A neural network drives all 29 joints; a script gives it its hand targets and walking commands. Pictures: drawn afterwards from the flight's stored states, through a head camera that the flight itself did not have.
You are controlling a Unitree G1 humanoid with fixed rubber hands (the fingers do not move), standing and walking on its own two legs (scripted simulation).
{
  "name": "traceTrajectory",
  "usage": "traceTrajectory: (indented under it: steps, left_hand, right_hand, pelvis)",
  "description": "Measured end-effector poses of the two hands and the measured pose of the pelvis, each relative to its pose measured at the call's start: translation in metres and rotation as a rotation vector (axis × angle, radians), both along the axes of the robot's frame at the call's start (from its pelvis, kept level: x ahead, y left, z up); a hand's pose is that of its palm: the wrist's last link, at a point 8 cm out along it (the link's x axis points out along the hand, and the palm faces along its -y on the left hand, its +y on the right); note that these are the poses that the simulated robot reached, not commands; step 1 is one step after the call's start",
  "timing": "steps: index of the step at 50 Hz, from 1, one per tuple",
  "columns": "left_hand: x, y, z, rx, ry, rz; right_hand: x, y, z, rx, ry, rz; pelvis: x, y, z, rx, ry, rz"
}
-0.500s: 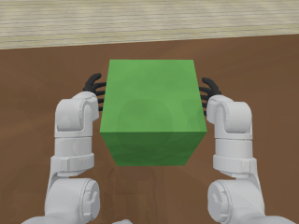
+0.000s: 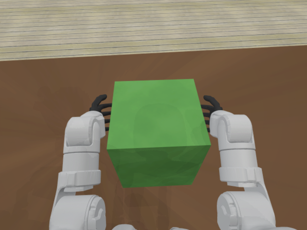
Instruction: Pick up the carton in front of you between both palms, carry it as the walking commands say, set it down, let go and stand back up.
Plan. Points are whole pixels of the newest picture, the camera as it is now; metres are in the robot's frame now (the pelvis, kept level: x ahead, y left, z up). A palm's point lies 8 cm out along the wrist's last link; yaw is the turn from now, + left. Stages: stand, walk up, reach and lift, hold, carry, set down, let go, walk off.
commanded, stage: carry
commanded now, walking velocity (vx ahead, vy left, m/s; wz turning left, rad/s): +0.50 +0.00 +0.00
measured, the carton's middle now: (156, 136) +0.36 +0.01 +0.01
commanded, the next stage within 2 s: none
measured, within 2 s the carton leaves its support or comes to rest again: neither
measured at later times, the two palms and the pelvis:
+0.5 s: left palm (113, 49) +0.69 +0.17 +0.06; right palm (194, 56) +0.67 -0.12 +0.06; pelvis +0.32 +0.04 -0.06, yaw -2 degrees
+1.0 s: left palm (123, 27) +0.99 +0.18 -0.01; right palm (183, 27) +1.00 -0.12 -0.01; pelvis +0.64 +0.02 -0.12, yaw +0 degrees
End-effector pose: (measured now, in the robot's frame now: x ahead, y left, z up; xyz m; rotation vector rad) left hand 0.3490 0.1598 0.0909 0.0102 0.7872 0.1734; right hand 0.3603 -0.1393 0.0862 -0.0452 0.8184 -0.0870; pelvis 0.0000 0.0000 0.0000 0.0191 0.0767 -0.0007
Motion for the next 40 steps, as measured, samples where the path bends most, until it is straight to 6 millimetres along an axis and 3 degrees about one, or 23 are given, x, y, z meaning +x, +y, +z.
traceTrajectory:
  steps: [5, 12, 17, 19, 21, 25, 30, 36, 40]
  left_hand:
    - [0.048, 0.010, -0.011, -0.012, 0.018, 0.044]
    - [0.145, 0.018, -0.001, -0.013, -0.073, 0.039]
    - [0.232, 0.027, 0.004, -0.011, -0.183, 0.000]
    - [0.269, 0.028, -0.001, -0.015, -0.214, -0.033]
    - [0.298, 0.024, -0.012, -0.022, -0.181, -0.060]
    - [0.342, 0.012, -0.029, -0.018, -0.069, -0.118]
    - [0.399, 0.004, -0.038, -0.032, -0.024, -0.143]
    - [0.471, 0.003, -0.036, -0.050, -0.061, -0.123]
    - [0.526, 0.000, -0.038, -0.050, -0.093, -0.105]
  right_hand:
    - [0.057, 0.011, -0.013, 0.013, 0.020, 0.022]
    - [0.148, 0.019, -0.007, 0.030, -0.072, -0.007]
    - [0.227, 0.028, 0.002, 0.011, -0.184, -0.028]
    - [0.256, 0.028, 0.000, -0.016, -0.216, -0.042]
    - [0.278, 0.025, -0.009, -0.038, -0.184, -0.057]
    - [0.305, 0.015, -0.027, -0.015, -0.071, -0.100]
    - [0.353, 0.008, -0.033, -0.015, -0.027, -0.141]
    - [0.430, 0.005, -0.027, -0.012, -0.064, -0.145]
    - [0.490, 0.003, -0.027, -0.010, -0.097, -0.131]
  pelvis:
    - [0.054, -0.003, 0.005, 0.012, 0.012, 0.009]
    - [0.145, 0.008, 0.000, -0.004, 0.025, -0.002]
    - [0.227, 0.022, -0.036, -0.042, 0.002, -0.028]
    - [0.259, 0.026, -0.058, -0.041, -0.006, -0.035]
    - [0.279, 0.031, -0.064, -0.022, -0.003, -0.029]
    - [0.320, 0.043, -0.059, -0.043, 0.004, -0.028]
    - [0.372, 0.049, -0.051, -0.059, 0.016, -0.033]
    - [0.444, 0.046, -0.048, -0.062, 0.026, -0.020]
    - [0.502, 0.039, -0.059, -0.047, 0.026, -0.009]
